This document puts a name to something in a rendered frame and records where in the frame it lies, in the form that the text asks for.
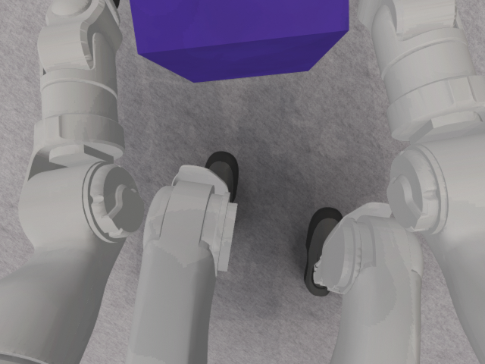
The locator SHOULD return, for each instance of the robot left upper arm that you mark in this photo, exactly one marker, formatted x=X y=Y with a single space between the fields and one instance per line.
x=77 y=219

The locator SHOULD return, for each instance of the left robot thigh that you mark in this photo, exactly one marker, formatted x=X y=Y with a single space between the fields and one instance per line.
x=178 y=275

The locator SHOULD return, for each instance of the robot right forearm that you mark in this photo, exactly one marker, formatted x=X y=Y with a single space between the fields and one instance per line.
x=424 y=61

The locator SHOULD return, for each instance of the robot right upper arm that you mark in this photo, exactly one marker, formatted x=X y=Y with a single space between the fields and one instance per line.
x=438 y=189

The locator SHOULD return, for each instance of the robot left forearm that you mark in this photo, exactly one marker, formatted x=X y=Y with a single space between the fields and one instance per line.
x=78 y=85

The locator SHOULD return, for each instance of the robot right shin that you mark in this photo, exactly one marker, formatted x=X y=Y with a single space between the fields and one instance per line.
x=322 y=272

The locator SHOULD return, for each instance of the carton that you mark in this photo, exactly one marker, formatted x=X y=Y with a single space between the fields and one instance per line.
x=207 y=40

